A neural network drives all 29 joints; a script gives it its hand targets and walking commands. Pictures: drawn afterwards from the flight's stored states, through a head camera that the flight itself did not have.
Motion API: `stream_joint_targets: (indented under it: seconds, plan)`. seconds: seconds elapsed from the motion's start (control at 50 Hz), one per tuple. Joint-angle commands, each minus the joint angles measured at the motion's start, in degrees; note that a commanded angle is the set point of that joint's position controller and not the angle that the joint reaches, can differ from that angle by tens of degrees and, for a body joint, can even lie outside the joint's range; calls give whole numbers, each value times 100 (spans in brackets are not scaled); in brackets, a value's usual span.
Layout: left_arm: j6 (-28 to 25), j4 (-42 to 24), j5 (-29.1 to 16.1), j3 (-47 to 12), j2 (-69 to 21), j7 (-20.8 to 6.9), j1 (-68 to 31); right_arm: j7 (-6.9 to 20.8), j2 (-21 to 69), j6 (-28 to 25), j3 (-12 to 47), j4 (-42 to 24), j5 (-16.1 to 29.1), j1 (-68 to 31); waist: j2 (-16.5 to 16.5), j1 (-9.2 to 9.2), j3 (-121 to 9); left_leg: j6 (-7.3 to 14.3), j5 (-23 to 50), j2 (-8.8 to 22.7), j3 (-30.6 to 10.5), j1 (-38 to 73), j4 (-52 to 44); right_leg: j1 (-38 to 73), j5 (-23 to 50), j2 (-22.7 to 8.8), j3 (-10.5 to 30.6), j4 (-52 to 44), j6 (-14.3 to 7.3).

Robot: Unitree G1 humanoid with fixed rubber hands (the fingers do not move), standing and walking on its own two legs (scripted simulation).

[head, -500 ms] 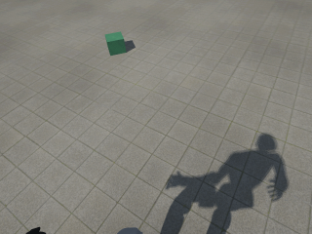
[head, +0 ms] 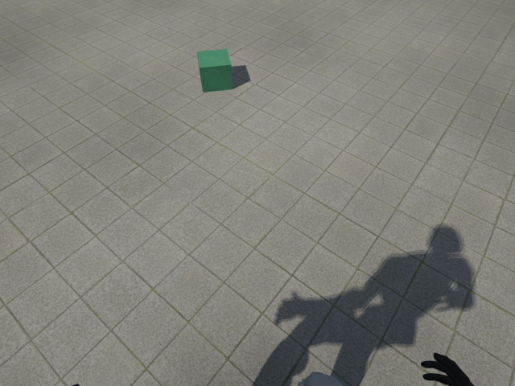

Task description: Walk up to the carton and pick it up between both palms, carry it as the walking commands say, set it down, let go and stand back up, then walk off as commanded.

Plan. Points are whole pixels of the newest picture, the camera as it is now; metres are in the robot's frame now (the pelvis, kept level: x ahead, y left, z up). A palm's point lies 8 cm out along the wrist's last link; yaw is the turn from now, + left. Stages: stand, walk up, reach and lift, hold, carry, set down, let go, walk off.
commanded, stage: walk up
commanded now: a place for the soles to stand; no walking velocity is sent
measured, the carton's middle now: (214, 70) +2.05 +0.30 -0.67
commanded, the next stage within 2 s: none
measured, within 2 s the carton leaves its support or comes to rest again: neither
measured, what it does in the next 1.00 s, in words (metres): walks ahead: right foot, then left foot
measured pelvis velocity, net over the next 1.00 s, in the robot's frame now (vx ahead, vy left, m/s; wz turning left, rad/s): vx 0.55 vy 0.05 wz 0.00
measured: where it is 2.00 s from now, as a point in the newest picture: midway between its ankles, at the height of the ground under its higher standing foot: (221, 198)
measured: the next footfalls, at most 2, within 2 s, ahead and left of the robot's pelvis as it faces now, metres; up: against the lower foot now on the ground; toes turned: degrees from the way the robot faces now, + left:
right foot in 0.10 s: +0.25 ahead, -0.14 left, +0.00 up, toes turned -9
left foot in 0.60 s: +0.52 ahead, +0.16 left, +0.00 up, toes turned +8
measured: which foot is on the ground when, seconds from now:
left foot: down 0.00-0.12, up 0.14-0.58, down 0.60-0.98, up 1.00-1.00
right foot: up 0.00-0.08, down 0.10-0.62, up 0.64-0.96, down 0.98-1.00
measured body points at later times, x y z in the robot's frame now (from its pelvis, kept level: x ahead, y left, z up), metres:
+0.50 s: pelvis +0.28 -0.01 +0.01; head +0.28 -0.02 +0.46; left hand +0.24 +0.35 -0.07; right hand +0.49 -0.31 -0.07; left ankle +0.44 +0.16 -0.69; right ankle +0.21 -0.13 -0.73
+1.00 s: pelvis +0.55 +0.05 -0.01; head +0.56 +0.02 +0.44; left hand +0.67 +0.39 -0.08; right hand +0.59 -0.30 -0.13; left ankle +0.48 +0.15 -0.72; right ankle +0.68 -0.06 -0.73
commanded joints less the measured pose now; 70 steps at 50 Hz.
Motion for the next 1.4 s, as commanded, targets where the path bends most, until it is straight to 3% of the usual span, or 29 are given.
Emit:
stream_joint_targets:
  seconds: [0.0,0.04,0.06,0.08,0.1,0.12,0.18,0.26,0.44,0.52,0.54,0.56,0.58,0.6,0.62,0.7,0.78,0.88,0.92,0.94,0.96,0.98,1.04,1.1,1.22,1.32,1.34,1.36,1.38]
  plan:
    - [-120,-253,158,522,1368,-22,31,-22,-1740,-179,-508,-562,-7,-268,1029,-76,-669,1294,-482,1789,-1428,186,-1338,582,648,43,-204,-1553,46]
    - [-118,-3,217,697,1494,0,412,-5,-1575,-163,-468,-543,15,-461,573,313,-833,940,-1226,1425,-944,-892,-847,1968,1448,309,-529,-1510,-49]
    - [-99,99,199,747,1534,20,770,2,-1484,-175,-425,-627,-18,-689,506,550,-765,786,-1697,1295,-763,-1685,-459,2605,1205,144,-193,-1547,-225]
    - [-109,248,190,906,1800,77,1214,3,-1317,-187,-337,-637,-17,-815,-380,934,-784,547,-1746,796,-247,-2709,732,3600,-173,-150,388,-2165,-484]
    - [-150,305,198,1043,2352,173,1886,-3,-998,-204,-216,-663,-32,-690,-1990,1284,-1068,292,-1550,100,153,-3382,2959,4127,-2610,-1342,2384,-3632,-845]
    - [-175,63,189,981,2520,195,1535,-24,-1260,-167,-274,-638,-35,-481,-1455,956,-894,146,-1521,57,-518,-3486,3761,3724,-3473,-1913,3977,-4238,-1389]
    - [-165,-241,111,783,1854,244,698,-96,-1375,-209,-304,-265,-66,-444,-218,608,-273,-26,-761,834,-951,-3493,3863,3090,-845,-1541,2513,-3758,-1423]
    - [-175,-265,166,730,1824,187,331,103,-1302,-32,-305,-45,-122,-426,-383,321,-44,-235,-321,935,-654,-2211,2386,1692,-799,-1143,1070,-4200,-1202]
    - [-169,47,102,668,1910,116,670,326,-1123,69,-279,-257,12,-1587,-127,499,100,-204,958,684,35,-1615,265,2252,651,-852,-29,-4193,-892]
    - [-86,-81,-21,607,1933,228,203,237,-1282,41,-390,5,-73,-531,-36,-254,-405,122,493,335,30,219,-215,1847,2602,-844,-517,-2720,-681]
    - [-58,-109,-73,432,1544,243,393,132,-1571,17,-491,242,-177,175,764,-535,-1018,399,-155,294,-164,1679,-243,1089,2739,-401,-832,-1223,-545]
    - [-70,-264,-91,288,1117,228,615,-7,-2109,30,-677,235,-285,1035,1853,-877,-1779,882,-1331,1824,-2236,3077,-725,-278,1042,104,-930,795,-226]
    - [-81,-381,-48,265,1131,219,437,-110,-2364,-12,-699,50,-164,980,1677,-840,-1492,1146,-1651,2593,-3770,3122,-1362,-1356,-946,730,-107,1441,-169]
    - [-34,-216,-6,360,1491,252,304,-146,-2308,-25,-696,22,-1,673,756,-746,-1209,1073,-1492,2601,-3614,2822,-1321,-1382,-480,511,364,1551,-258]
    - [-26,-187,-34,378,1617,236,452,-168,-2124,-47,-666,-37,119,359,593,-534,-1152,1065,-749,2491,-3233,2447,-1301,-1215,-97,348,435,1536,-249]
    - [-44,-42,-6,430,1358,148,758,-127,-1640,-103,-491,-268,59,-118,1084,-147,-720,1165,648,1707,-1477,1088,-1350,-315,143,8,322,488,-32]
    - [46,-201,107,489,1373,40,198,-69,-1719,-140,-510,-375,-16,-95,1066,-179,-257,1357,-619,2032,-1546,510,-1792,-262,177,-103,47,-760,79]
    - [11,-144,141,573,1210,-18,-222,-62,-1646,-144,-471,-397,27,-89,758,-71,-60,1041,-913,1712,-897,-118,-1656,909,1339,241,-289,-1866,-19]
    - [-10,-16,177,732,1392,29,218,-60,-1452,-141,-363,-410,26,-244,108,370,-249,809,-612,1481,-542,-1112,-708,2395,1337,398,-363,-1857,-248]
    - [-44,197,196,904,1718,122,1035,-58,-1287,-146,-274,-504,28,-291,-756,879,-653,554,-61,982,116,-1888,983,3553,-54,82,328,-2435,-559]
    - [-59,276,181,1051,2242,212,1639,-50,-977,-162,-173,-562,34,-17,-2123,1117,-1095,237,-1191,124,340,-2793,3059,4324,-1664,-1235,2543,-3503,-1118]
    - [-69,-29,113,900,2242,258,1325,-112,-1378,-138,-254,-535,-40,80,-1213,847,-1104,102,-1645,170,-400,-3073,3782,4114,-1861,-1754,3812,-3738,-1635]
    - [-50,-339,17,799,1757,284,494,-150,-1484,-91,-271,-138,-29,211,74,480,-438,21,-798,878,-965,-2787,3660,2867,-273,-1400,2262,-3472,-1462]
    - [-27,-410,99,734,1743,224,98,-18,-1407,-9,-298,-65,-58,426,-406,219,-300,-182,-658,953,-660,-1705,2448,1621,-503,-1144,1111,-3808,-1301]
    - [-36,-493,157,745,2048,138,-174,203,-1356,51,-406,-74,-52,31,-676,125,-121,-274,191,772,32,-895,996,990,-1372,-870,480,-3940,-1113]
    - [6,-439,138,561,1696,129,-366,157,-1485,-33,-547,104,-78,438,95,-340,-48,-51,-104,419,209,786,336,7,-1150,-554,-182,-2681,-797]
    - [21,-421,128,450,1345,133,-305,50,-1830,-73,-677,331,-115,1274,1403,-831,-486,284,-1461,893,-825,1770,-541,-610,-504,-88,-601,-757,-560]
    - [18,-539,90,297,861,151,-245,-94,-2323,-113,-771,316,-138,1654,2819,-986,-464,700,-3193,2211,-3387,2270,-1831,-1924,-1130,831,-396,1254,-174]
    - [14,-410,98,396,1256,215,-335,-171,-2260,-132,-687,54,-65,1183,1461,-756,-74,977,-3149,2512,-3748,1674,-1978,-1965,-701,769,376,1760,-192]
